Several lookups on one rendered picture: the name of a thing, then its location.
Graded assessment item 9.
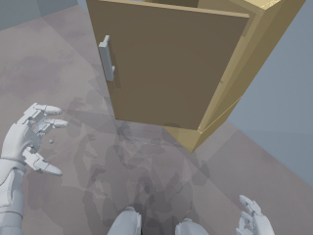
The left robot shin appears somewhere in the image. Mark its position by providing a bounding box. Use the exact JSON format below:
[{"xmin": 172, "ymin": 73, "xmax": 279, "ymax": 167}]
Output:
[{"xmin": 125, "ymin": 207, "xmax": 135, "ymax": 212}]

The left robot hand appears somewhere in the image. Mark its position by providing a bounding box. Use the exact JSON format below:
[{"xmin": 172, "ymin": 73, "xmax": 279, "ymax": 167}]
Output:
[{"xmin": 1, "ymin": 103, "xmax": 69, "ymax": 176}]

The robot shin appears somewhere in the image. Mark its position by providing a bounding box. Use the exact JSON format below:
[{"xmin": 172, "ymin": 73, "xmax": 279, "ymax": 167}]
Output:
[
  {"xmin": 182, "ymin": 218, "xmax": 192, "ymax": 222},
  {"xmin": 125, "ymin": 207, "xmax": 135, "ymax": 212}
]

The right robot shin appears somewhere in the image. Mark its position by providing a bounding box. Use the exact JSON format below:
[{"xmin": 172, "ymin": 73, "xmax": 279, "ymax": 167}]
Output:
[{"xmin": 182, "ymin": 218, "xmax": 192, "ymax": 222}]

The handle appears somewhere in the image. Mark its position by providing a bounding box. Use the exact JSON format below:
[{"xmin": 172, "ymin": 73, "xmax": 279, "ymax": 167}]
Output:
[{"xmin": 98, "ymin": 35, "xmax": 115, "ymax": 81}]

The cupboard door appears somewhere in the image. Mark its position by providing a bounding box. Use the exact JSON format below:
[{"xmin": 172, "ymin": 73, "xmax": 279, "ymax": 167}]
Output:
[{"xmin": 85, "ymin": 0, "xmax": 249, "ymax": 130}]

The left robot forearm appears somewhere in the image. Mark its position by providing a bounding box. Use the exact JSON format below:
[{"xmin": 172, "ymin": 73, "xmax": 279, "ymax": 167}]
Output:
[{"xmin": 0, "ymin": 158, "xmax": 27, "ymax": 235}]

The right robot hand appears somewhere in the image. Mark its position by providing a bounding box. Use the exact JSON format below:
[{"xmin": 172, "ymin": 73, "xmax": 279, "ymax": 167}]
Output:
[{"xmin": 236, "ymin": 195, "xmax": 275, "ymax": 235}]

